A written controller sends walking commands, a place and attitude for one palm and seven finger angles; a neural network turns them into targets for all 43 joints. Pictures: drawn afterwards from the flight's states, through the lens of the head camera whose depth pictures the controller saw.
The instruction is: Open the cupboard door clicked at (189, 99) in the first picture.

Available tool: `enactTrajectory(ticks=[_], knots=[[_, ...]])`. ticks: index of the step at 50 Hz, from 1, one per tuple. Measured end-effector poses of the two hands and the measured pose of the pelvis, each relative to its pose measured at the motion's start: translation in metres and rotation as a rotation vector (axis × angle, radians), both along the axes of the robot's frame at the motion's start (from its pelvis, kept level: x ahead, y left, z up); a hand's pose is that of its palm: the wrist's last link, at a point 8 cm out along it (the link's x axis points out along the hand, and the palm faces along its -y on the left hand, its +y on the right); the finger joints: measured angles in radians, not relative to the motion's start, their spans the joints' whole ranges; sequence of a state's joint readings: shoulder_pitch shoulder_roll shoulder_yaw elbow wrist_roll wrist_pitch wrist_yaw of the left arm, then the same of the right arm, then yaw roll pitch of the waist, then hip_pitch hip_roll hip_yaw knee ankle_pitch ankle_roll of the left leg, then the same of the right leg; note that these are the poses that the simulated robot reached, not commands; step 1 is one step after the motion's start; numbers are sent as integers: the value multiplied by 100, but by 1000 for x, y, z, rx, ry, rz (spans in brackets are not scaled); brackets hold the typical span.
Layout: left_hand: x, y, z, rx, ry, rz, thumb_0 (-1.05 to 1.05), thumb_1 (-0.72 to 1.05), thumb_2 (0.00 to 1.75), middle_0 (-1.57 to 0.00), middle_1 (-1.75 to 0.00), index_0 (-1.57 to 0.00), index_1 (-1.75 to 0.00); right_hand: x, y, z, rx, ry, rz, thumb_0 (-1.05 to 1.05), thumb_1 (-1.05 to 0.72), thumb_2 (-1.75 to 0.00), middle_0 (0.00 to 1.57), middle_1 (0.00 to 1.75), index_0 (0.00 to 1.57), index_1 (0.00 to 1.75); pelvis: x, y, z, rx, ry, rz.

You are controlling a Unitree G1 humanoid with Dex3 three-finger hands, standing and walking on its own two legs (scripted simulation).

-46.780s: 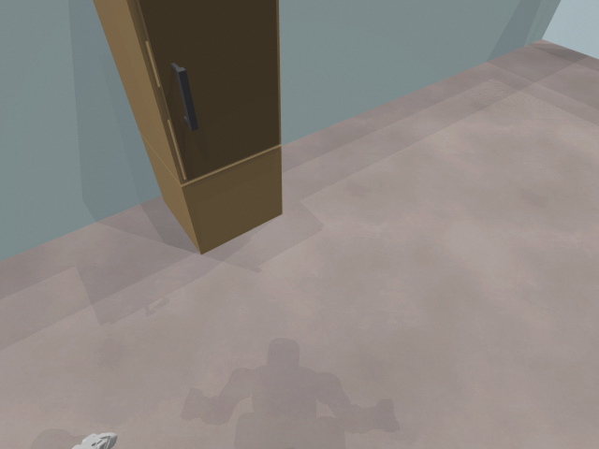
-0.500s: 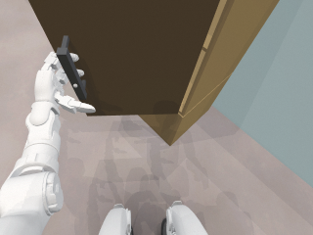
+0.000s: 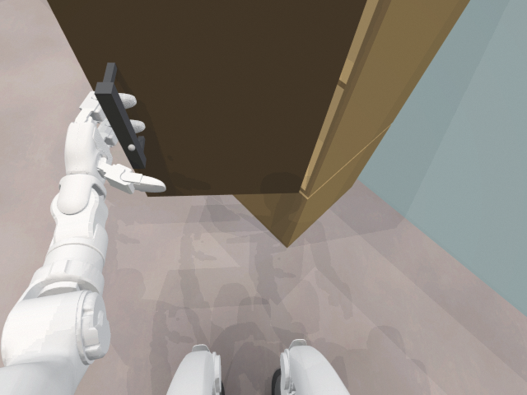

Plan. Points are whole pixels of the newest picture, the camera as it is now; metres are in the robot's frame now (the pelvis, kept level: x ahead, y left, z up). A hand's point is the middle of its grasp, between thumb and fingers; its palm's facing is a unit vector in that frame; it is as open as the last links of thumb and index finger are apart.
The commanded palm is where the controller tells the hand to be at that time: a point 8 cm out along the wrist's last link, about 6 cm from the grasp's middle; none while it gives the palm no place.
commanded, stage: slide the fingers in behind the handle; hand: left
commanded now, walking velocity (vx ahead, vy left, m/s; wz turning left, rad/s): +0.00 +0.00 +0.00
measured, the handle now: (126, 121) +0.52 +0.20 +0.05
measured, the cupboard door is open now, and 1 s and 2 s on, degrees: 50 50 95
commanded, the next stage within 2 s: close the thumb around the handle in 0.06 s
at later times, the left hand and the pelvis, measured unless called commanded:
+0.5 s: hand (137, 145) +0.48 +0.18 +0.05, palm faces +0.04 -1.00 -0.01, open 10.7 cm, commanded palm +0.45 +0.22 +0.05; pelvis +0.00 +0.00 +0.00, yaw +0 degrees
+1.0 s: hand (138, 146) +0.47 +0.17 +0.05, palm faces +0.03 -1.00 +0.00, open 5.6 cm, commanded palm +0.44 +0.22 +0.05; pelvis +0.00 +0.00 +0.00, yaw +0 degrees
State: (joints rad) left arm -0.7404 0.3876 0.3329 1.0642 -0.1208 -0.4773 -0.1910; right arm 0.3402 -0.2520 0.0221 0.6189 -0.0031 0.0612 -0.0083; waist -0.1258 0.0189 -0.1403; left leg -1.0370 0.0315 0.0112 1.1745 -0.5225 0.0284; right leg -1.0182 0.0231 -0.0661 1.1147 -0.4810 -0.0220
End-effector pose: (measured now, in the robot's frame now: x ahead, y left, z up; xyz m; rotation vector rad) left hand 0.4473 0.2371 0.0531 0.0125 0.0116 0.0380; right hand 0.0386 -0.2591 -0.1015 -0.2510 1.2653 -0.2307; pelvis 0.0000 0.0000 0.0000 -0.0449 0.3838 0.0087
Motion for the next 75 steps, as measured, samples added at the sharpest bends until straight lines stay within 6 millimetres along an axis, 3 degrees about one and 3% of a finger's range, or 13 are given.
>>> enactTrajectory(ticks=[11, 16, 40, 55, 60, 65, 69, 75], knots=[[4, -7, -2, -7, 9, -11, -2, -50, 31, -30, -120, -30, -120, 2, -1, -1, -8, -3, 6, 0, -90, -90, 20, 30, 20, 30, -1, 0, -2, -1, 4, 4], [6, -7, 0, 0, -7, -6, -2, -40, 35, -30, -121, -31, -121, 0, -1, -2, -4, -2, -1, 0, -90, -90, 20, 30, 20, 30, -1, 1, -2, -1, 8, -1], [5, -7, 0, -4, 0, -20, 0, 73, 83, -38, -133, -39, -133, -2, -1, 0, -4, 15, -11, 0, -90, -90, 20, 30, 20, 30, 3, 1, 1, -1, 5, -3], [0, -10, -1, -12, -3, 0, 1, 75, 83, -36, -135, -36, -135, 4, 3, 1, 10, -12, -10, 0, -90, -90, 20, 30, 20, 30, 4, 2, 2, 2, -1, -7], [-16, -13, -1, -13, -10, -2, 1, 75, 80, -36, -135, -36, -135, 10, 6, 3, 31, -26, -19, 0, -90, -90, 20, 30, 20, 30, 8, 3, 6, 5, -10, -15], [-44, -19, -1, -16, -16, -17, 1, 74, 76, -36, -135, -36, -135, 25, 10, 9, 52, -71, -11, 1, -90, -90, 20, 30, 20, 30, 12, 4, 12, 9, -31, -17], [-74, -29, -1, -26, -18, -28, 1, 72, 75, -36, -135, -36, -135, 47, 12, 15, 63, -137, 13, 1, -90, -90, 20, 30, 20, 30, 15, 4, 16, 12, -52, -17], [-117, -58, -2, -102, -31, 199, 2, 70, 75, -35, -135, -38, -135, 93, 22, 20, 81, -249, 127, 1, -90, -90, 20, 30, 20, 30, 14, 2, 16, 18, -73, -3]])
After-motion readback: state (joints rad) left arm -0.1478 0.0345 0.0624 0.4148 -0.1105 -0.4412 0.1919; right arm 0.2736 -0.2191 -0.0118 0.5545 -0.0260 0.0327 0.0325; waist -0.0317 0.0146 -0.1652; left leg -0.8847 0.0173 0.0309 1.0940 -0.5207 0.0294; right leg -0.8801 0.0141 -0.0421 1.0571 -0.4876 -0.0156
